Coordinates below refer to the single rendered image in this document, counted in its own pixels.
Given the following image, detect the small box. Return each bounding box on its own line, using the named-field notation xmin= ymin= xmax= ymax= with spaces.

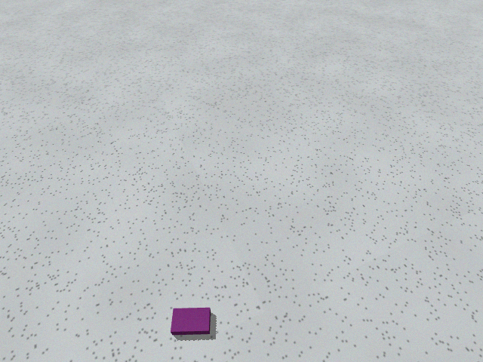
xmin=171 ymin=308 xmax=211 ymax=335

